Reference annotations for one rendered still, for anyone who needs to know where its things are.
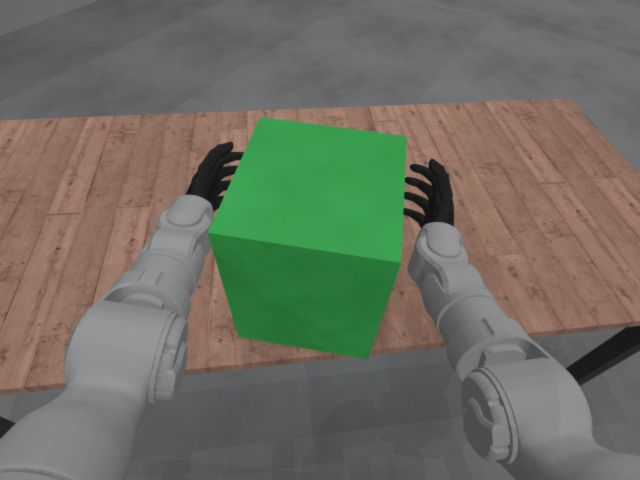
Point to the left robot hand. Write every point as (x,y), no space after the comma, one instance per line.
(206,183)

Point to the robot right forearm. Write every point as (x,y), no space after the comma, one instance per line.
(473,326)

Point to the carton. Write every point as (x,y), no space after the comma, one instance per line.
(308,236)

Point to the robot left forearm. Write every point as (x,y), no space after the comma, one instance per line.
(167,270)

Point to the robot right upper arm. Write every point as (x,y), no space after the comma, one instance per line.
(530,417)

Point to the table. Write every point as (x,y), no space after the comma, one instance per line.
(548,209)

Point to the right robot hand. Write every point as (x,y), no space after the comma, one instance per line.
(439,207)

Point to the robot left upper arm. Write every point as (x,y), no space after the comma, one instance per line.
(125,358)

